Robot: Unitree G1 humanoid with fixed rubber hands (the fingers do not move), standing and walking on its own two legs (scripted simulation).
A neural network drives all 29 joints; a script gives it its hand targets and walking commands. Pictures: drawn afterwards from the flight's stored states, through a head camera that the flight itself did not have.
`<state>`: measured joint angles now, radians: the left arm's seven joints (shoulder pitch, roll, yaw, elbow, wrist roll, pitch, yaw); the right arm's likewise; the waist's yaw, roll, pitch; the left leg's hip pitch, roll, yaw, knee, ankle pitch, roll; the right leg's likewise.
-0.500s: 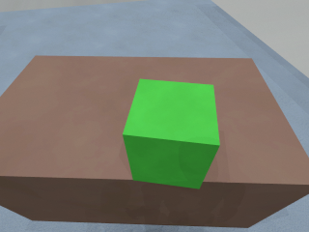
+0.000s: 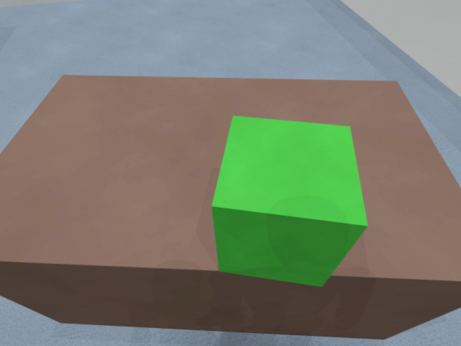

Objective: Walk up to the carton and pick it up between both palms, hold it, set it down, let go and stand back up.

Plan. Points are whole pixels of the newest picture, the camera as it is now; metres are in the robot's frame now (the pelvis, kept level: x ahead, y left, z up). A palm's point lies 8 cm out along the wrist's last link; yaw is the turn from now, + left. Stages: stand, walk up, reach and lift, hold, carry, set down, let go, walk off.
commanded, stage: walk up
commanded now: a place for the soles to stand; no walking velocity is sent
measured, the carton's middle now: (279, 204) +0.38 -0.06 +0.02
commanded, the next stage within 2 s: none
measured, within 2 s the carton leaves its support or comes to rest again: neither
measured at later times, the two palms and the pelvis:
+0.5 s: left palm out of the picture +0.12 +0.26 -0.13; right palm out of the picture +0.05 -0.20 -0.13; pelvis +0.01 +0.04 +0.00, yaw -7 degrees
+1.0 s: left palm out of the picture +0.10 +0.26 -0.13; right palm out of the picture +0.00 -0.22 -0.15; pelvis +0.00 +0.04 +0.00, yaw -12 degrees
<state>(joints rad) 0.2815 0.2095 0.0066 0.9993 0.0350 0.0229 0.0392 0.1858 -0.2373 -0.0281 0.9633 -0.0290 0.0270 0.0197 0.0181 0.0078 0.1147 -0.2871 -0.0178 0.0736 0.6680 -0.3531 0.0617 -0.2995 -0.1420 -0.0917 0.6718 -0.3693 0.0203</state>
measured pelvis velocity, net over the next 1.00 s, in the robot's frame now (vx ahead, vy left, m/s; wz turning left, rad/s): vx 0.00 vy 0.04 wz -0.21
